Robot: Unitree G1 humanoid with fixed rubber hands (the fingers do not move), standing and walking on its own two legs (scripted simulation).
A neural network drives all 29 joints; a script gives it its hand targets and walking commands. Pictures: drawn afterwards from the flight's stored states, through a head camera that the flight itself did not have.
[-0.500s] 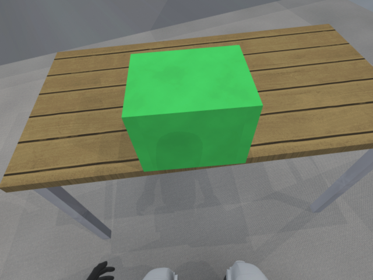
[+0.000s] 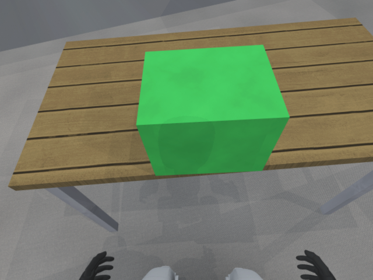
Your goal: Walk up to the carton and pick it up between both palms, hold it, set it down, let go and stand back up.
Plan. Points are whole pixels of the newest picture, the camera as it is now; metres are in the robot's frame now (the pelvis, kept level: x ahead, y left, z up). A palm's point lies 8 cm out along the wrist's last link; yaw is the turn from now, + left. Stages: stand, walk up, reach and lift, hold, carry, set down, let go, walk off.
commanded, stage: stand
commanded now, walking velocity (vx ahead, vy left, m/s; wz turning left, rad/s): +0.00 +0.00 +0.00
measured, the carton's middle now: (206, 113) +0.47 -0.02 +0.04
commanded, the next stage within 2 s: none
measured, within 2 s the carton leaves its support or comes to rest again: neither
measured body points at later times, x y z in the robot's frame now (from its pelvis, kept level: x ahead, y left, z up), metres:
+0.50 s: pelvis -0.01 +0.00 +0.00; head +0.01 +0.00 +0.45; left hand +0.11 +0.26 -0.10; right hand +0.10 -0.27 -0.11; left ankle +0.02 +0.13 -0.72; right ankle +0.01 -0.13 -0.72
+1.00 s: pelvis -0.01 +0.01 +0.01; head +0.00 +0.01 +0.46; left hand +0.10 +0.26 -0.11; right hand +0.06 -0.26 -0.11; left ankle +0.02 +0.13 -0.72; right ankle +0.01 -0.13 -0.72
